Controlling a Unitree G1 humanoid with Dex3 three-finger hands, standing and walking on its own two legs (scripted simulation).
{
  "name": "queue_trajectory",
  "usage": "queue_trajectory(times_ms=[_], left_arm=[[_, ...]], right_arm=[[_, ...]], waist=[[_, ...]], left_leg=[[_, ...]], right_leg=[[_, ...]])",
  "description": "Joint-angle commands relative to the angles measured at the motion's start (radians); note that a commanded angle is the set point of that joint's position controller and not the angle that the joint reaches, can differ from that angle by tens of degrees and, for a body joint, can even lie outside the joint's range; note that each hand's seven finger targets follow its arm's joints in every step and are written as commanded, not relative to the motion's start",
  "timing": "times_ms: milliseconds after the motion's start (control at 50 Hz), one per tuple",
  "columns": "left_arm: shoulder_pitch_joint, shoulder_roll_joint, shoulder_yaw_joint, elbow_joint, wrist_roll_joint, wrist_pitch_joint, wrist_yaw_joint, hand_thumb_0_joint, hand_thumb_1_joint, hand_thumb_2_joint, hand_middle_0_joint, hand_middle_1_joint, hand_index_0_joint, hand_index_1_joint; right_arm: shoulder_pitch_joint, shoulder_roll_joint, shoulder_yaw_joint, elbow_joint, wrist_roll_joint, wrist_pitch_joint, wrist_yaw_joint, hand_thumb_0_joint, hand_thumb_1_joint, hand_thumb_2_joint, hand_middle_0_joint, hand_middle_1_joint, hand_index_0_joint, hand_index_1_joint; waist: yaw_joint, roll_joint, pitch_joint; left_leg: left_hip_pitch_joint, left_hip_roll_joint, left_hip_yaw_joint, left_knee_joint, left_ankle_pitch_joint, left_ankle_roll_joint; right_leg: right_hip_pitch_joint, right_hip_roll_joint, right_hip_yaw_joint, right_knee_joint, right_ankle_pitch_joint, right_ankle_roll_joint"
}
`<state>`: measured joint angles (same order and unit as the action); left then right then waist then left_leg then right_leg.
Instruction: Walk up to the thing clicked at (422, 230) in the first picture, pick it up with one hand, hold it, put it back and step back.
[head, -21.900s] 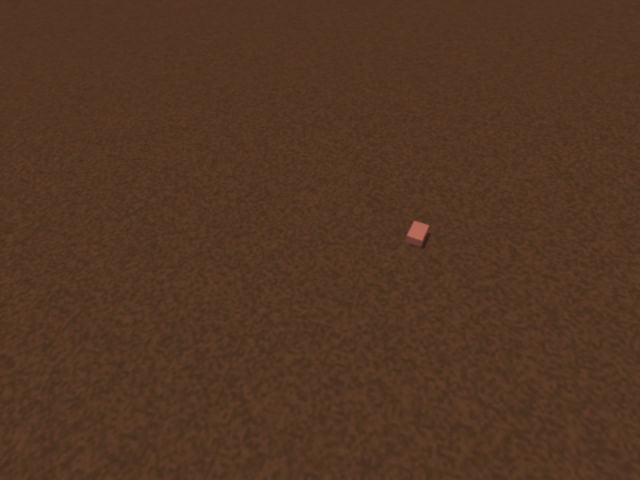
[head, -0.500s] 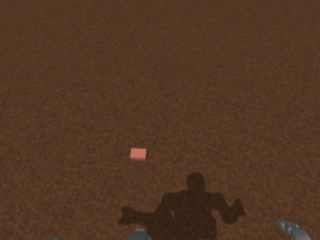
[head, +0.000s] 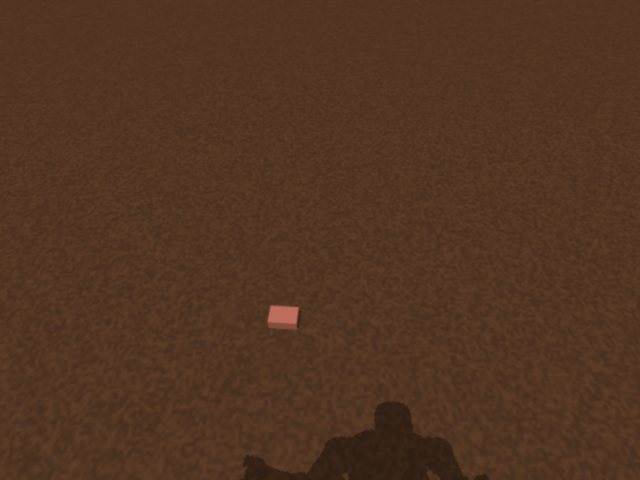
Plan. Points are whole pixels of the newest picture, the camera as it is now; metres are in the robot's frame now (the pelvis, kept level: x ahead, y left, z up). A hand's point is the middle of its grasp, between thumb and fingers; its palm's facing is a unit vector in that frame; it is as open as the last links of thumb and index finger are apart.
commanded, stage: walk up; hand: left
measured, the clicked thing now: (283, 317) +0.80 +0.18 -0.75
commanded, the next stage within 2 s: stand in 0.76 s
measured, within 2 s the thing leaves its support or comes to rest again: neither
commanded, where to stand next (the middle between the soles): +0.39 -0.04 m, yaw -5 degrees
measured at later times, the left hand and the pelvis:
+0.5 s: hand out of the picture +0.10 +0.26 -0.15, palm faces +0.01 -0.94 -0.33, open 7.4 cm; pelvis +0.02 +0.00 +0.01, yaw -1 degrees
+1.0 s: hand out of the picture +0.11 +0.24 -0.14, palm faces -0.03 -0.94 -0.34, open 7.4 cm; pelvis +0.01 -0.01 +0.02, yaw -1 degrees
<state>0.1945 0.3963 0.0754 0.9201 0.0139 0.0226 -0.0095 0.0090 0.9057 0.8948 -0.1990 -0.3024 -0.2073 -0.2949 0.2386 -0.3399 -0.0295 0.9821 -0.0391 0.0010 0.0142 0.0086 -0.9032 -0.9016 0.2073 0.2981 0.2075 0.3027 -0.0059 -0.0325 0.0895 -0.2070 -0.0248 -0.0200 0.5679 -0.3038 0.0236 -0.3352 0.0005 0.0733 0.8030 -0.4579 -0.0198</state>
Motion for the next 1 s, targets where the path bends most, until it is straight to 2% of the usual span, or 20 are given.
queue_trajectory(times_ms=[0, 40, 60, 80, 100, 120, 140, 160, 200, 240, 280, 340, 400, 480, 600, 700, 760, 820, 900, 980], left_arm=[[-0.025, 0.158, 0.041, -0.054, -0.001, -0.047, -0.003, 0.0, 0.9, 0.9, -0.2, -0.3, -0.2, -0.3], [-0.002, 0.151, 0.037, -0.025, 0.008, -0.054, 0.007, 0.0, 0.9, 0.9, -0.2, -0.3, -0.2, -0.3], [0.011, 0.163, 0.039, -0.011, 0.015, -0.059, 0.013, 0.0, 0.9, 0.9, -0.2, -0.3, -0.2, -0.3], [0.014, 0.2, 0.042, -0.01, 0.016, -0.065, 0.018, 0.0, 0.9, 0.9, -0.2, -0.3, -0.2, -0.3], [-0.012, 0.235, 0.045, -0.012, 0.016, -0.067, 0.012, 0.0, 0.9, 0.9, -0.2, -0.3, -0.2, -0.3], [-0.04, 0.249, 0.042, -0.021, 0.016, -0.067, 0.008, 0.0, 0.9, 0.9, -0.2, -0.3, -0.2, -0.3], [-0.083, 0.245, 0.038, -0.03, 0.014, -0.067, 0.007, 0.0, 0.9, 0.9, -0.2, -0.3, -0.2, -0.3], [-0.107, 0.234, 0.034, -0.037, 0.011, -0.068, 0.009, 0.0, 0.9, 0.9, -0.2, -0.3, -0.2, -0.3], [-0.113, 0.195, 0.021, -0.022, 0.005, -0.064, 0.006, 0.0, 0.9, 0.9, -0.2, -0.3, -0.2, -0.3], [-0.092, 0.162, 0.011, 0.002, -0.003, -0.063, -0.002, 0.0, 0.9, 0.9, -0.2, -0.3, -0.2, -0.3], [-0.085, 0.16, 0.011, 0.017, -0.004, -0.069, -0.002, 0.0, 0.9, 0.9, -0.2, -0.3, -0.2, -0.3], [-0.068, 0.17, 0.008, 0.047, -0.011, -0.077, 0.007, 0.0, 0.9, 0.9, -0.2, -0.3, -0.2, -0.3], [-0.086, 0.176, 0.003, 0.054, -0.014, -0.077, 0.013, 0.0, 0.9, 0.9, -0.2, -0.3, -0.2, -0.3], [-0.11, 0.162, -0.003, 0.07, -0.015, -0.066, 0.017, 0.0, 0.9, 0.9, -0.2, -0.3, -0.2, -0.3], [-0.13, 0.166, -0.005, 0.087, -0.012, -0.066, 0.019, 0.0, 0.9, 0.9, -0.2, -0.3, -0.2, -0.3], [-0.147, 0.167, -0.007, 0.097, -0.01, -0.064, 0.02, 0.0, 0.9, 0.9, -0.2, -0.3, -0.2, -0.3], [-0.161, 0.154, -0.021, 0.109, -0.012, -0.062, 0.021, 0.0, 0.9, 0.9, -0.2, -0.3, -0.2, -0.3], [-0.156, 0.16, -0.023, 0.122, -0.012, -0.059, 0.023, 0.0, 0.9, 0.9, -0.2, -0.3, -0.2, -0.3], [-0.159, 0.163, -0.024, 0.13, -0.009, -0.063, 0.022, 0.0, 0.9, 0.9, -0.2, -0.3, -0.2, -0.3], [-0.158, 0.165, -0.029, 0.143, -0.01, -0.059, 0.02, 0.0, 0.9, 0.9, -0.2, -0.3, -0.2, -0.3]], right_arm=[[-0.107, -0.274, -0.071, -0.105, -0.005, -0.04, -0.014, 0.0, -0.9, -0.9, 0.2, 0.3, 0.2, 0.3], [-0.102, -0.263, -0.065, -0.108, 0.008, -0.025, -0.013, 0.0, -0.9, -0.9, 0.2, 0.3, 0.2, 0.3], [-0.103, -0.239, -0.057, -0.11, 0.017, -0.023, -0.013, 0.0, -0.9, -0.9, 0.2, 0.3, 0.2, 0.3], [-0.114, -0.205, -0.048, -0.116, 0.029, -0.025, -0.012, 0.0, -0.9, -0.9, 0.2, 0.3, 0.2, 0.3], [-0.095, -0.206, -0.049, -0.104, 0.028, -0.021, -0.013, 0.0, -0.9, -0.9, 0.2, 0.3, 0.2, 0.3], [-0.083, -0.208, -0.054, -0.085, 0.023, -0.02, -0.014, 0.0, -0.9, -0.9, 0.2, 0.3, 0.2, 0.3], [-0.068, -0.213, -0.058, -0.071, 0.021, -0.022, -0.013, 0.0, -0.9, -0.9, 0.2, 0.3, 0.2, 0.3], [-0.05, -0.211, -0.055, -0.059, 0.022, -0.028, -0.013, 0.0, -0.9, -0.9, 0.2, 0.3, 0.2, 0.3], [-0.039, -0.211, -0.055, -0.041, 0.016, -0.04, -0.013, 0.0, -0.9, -0.9, 0.2, 0.3, 0.2, 0.3], [-0.091, -0.233, -0.052, -0.051, 0.014, -0.052, -0.011, 0.0, -0.9, -0.9, 0.2, 0.3, 0.2, 0.3], [-0.114, -0.243, -0.046, -0.044, 0.016, -0.055, -0.01, 0.0, -0.9, -0.9, 0.2, 0.3, 0.2, 0.3], [-0.131, -0.232, -0.04, -0.029, 0.021, -0.061, -0.015, 0.0, -0.9, -0.9, 0.2, 0.3, 0.2, 0.3], [-0.126, -0.23, -0.043, -0.015, 0.028, -0.057, -0.022, 0.0, -0.9, -0.9, 0.2, 0.3, 0.2, 0.3], [-0.151, -0.226, -0.045, -0.005, 0.029, -0.048, -0.024, 0.0, -0.9, -0.9, 0.2, 0.3, 0.2, 0.3], [-0.171, -0.213, -0.045, 0.01, 0.028, -0.044, -0.027, 0.0, -0.9, -0.9, 0.2, 0.3, 0.2, 0.3], [-0.202, -0.208, -0.045, 0.017, 0.024, -0.04, -0.023, 0.0, -0.9, -0.9, 0.2, 0.3, 0.2, 0.3], [-0.205, -0.215, -0.036, 0.031, 0.036, -0.041, -0.024, 0.0, -0.9, -0.9, 0.2, 0.3, 0.2, 0.3], [-0.212, -0.215, -0.033, 0.042, 0.038, -0.037, -0.025, 0.0, -0.9, -0.9, 0.2, 0.3, 0.2, 0.3], [-0.223, -0.215, -0.029, 0.052, 0.038, -0.035, -0.023, 0.0, -0.9, -0.9, 0.2, 0.3, 0.2, 0.3], [-0.223, -0.211, -0.02, 0.068, 0.038, -0.033, -0.022, 0.0, -0.9, -0.9, 0.2, 0.3, 0.2, 0.3]], waist=[[0.007, 0.193, -0.035], [0.021, 0.169, -0.045], [0.032, 0.136, -0.061], [0.037, 0.04, -0.076], [0.019, -0.012, -0.057], [0.006, -0.042, -0.037], [-0.008, -0.051, -0.01], [-0.019, -0.054, -0.004], [-0.03, -0.043, -0.019], [0.004, 0.008, -0.029], [0.018, 0.034, -0.049], [0.025, 0.068, -0.109], [0.013, 0.075, -0.149], [0.015, 0.081, -0.137], [0.011, 0.039, -0.144], [0.011, 0.028, -0.125], [0.004, 0.034, -0.134], [0.003, 0.034, -0.151], [0.003, 0.033, -0.167], [0.004, 0.043, -0.129]], left_leg=[[-0.064, 0.199, -0.211, -0.241, -0.115, 0.113], [-0.096, 0.176, -0.174, -0.177, -0.079, 0.083], [-0.143, 0.166, -0.16, -0.139, -0.05, 0.057], [-0.212, 0.104, -0.122, -0.089, -0.119, 0.017], [-0.183, 0.054, -0.081, -0.026, -0.215, -0.004], [-0.11, 0.022, -0.041, 0.05, -0.211, -0.012], [-0.089, 0.025, -0.036, 0.066, -0.183, -0.01], [-0.067, 0.032, -0.042, 0.008, -0.137, -0.007], [0.034, 0.06, -0.095, -0.141, -0.048, 0.014], [-0.02, 0.134, -0.212, -0.241, -0.142, 0.043], [-0.057, 0.158, -0.22, -0.26, -0.097, 0.047], [0.002, 0.14, -0.147, -0.208, 0.24, 0.026], [0.067, 0.122, -0.098, -0.164, 0.395, 0.014], [0.063, 0.139, -0.116, -0.199, 0.334, 0.024], [0.075, 0.126, -0.084, -0.19, 0.372, 0.015], [0.072, 0.124, -0.085, -0.215, 0.285, 0.013], [0.122, 0.144, -0.1, -0.238, 0.452, 0.001], [0.153, 0.144, -0.091, -0.245, 0.45, -0.001], [0.168, 0.145, -0.086, -0.258, 0.417, -0.004], [0.14, 0.14, -0.089, -0.29, 0.321, -0.012]], right_leg=[[0.107, 0.006, -0.058, -0.23, 0.028, 0.008], [0.22, 0.032, -0.081, -0.412, 0.142, -0.006], [0.298, 0.009, -0.034, -0.438, 0.192, -0.019], [0.307, -0.081, 0.128, -0.447, 0.137, -0.053], [0.209, -0.172, 0.258, -0.499, -0.077, -0.106], [0.098, -0.239, 0.321, -0.557, -0.201, -0.145], [0.051, -0.254, 0.318, -0.564, -0.205, -0.157], [0.043, -0.24, 0.275, -0.539, -0.123, -0.147], [-0.016, -0.16, 0.153, -0.48, 0.018, -0.075], [0.05, -0.064, 0.054, -0.413, 0.079, -0.025], [0.144, -0.056, 0.035, -0.392, 0.153, -0.02], [0.232, -0.084, 0.035, -0.398, 0.393, -0.024], [0.249, -0.099, 0.025, -0.395, 0.52, -0.027], [0.24, -0.082, -0.001, -0.386, 0.452, -0.019], [0.269, -0.099, 0.011, -0.402, 0.514, -0.02], [0.263, -0.103, 0.022, -0.428, 0.47, -0.016], [0.275, -0.119, 0.027, -0.441, 0.59, -0.002], [0.29, -0.118, 0.022, -0.456, 0.588, 0.002], [0.299, -0.122, 0.026, -0.479, 0.577, 0.007], [0.276, -0.118, 0.031, -0.505, 0.484, 0.004]])
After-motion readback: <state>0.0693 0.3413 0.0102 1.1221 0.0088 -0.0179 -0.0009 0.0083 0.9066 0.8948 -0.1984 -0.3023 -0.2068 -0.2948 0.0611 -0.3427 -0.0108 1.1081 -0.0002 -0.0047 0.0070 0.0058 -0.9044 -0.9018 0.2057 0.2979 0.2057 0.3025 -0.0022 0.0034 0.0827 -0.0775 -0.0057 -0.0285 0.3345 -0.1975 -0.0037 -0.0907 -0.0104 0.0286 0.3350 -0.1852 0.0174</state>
